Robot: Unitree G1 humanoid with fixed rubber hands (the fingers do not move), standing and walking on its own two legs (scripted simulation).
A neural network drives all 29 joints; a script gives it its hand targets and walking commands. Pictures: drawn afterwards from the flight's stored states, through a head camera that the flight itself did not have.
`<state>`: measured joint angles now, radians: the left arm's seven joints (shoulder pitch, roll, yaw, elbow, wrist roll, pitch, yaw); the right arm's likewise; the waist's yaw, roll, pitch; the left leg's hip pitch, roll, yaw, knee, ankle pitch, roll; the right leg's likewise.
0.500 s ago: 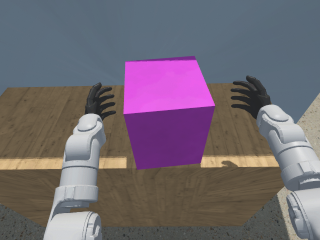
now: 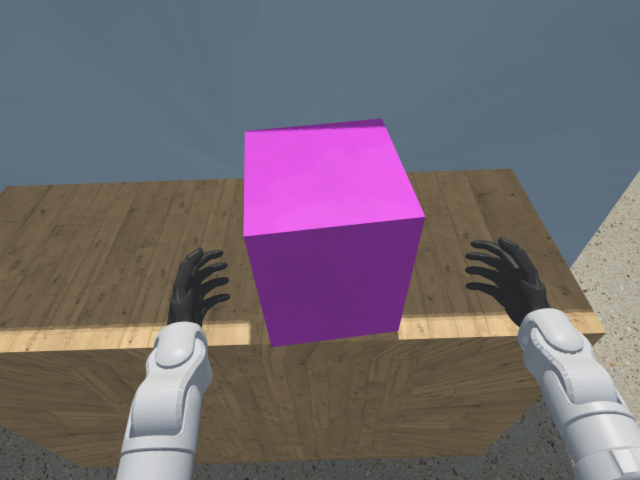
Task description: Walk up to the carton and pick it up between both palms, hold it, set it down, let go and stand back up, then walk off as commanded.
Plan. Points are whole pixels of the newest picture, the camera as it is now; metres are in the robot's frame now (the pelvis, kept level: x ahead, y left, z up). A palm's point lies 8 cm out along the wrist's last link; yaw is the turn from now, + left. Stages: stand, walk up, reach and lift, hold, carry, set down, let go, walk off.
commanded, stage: set down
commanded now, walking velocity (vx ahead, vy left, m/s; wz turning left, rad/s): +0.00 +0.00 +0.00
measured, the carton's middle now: (325, 235) +0.45 +0.04 +0.05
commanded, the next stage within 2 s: let go in 1.72 s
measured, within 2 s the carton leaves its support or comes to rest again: neither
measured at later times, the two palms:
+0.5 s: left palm (190, 368) +0.25 +0.20 +0.03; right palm (533, 377) +0.25 -0.21 +0.02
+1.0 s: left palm (187, 407) +0.22 +0.21 -0.03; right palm (533, 422) +0.21 -0.21 -0.03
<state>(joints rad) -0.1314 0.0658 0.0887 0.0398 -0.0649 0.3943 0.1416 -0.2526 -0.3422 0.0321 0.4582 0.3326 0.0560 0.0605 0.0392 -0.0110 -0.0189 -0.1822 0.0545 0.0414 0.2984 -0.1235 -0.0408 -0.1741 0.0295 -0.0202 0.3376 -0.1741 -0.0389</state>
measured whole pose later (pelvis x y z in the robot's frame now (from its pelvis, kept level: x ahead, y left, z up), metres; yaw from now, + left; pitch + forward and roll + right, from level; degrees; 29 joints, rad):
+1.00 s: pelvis +0.02 +0.01 +0.00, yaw -1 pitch -3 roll +0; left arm 0.18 0.10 0.02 0.29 -0.03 0.10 0.12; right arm 0.17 -0.26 0.04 0.47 0.19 -0.13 0.07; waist 0.02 -0.03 0.03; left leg -0.08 0.04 0.05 0.30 -0.17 -0.03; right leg -0.07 0.03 0.01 0.32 -0.20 -0.03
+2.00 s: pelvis +0.02 +0.03 +0.00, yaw -1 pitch -5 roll -1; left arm 0.18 0.20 0.00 0.53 0.00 0.12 0.01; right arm 0.18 -0.20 -0.02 0.74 -0.01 -0.20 0.03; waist -0.01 0.01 0.07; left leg -0.09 0.03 0.04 0.40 -0.23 -0.01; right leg -0.05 0.01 -0.01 0.36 -0.23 -0.01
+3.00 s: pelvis -0.02 +0.02 -0.01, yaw +2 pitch -5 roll +0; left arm 0.25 0.34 0.03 0.85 0.01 -0.03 -0.02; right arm 0.26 -0.34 -0.02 0.87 -0.01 -0.03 0.01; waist -0.01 0.00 0.04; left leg -0.17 0.02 0.00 0.44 -0.18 -0.01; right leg -0.13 0.00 -0.04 0.43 -0.21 0.00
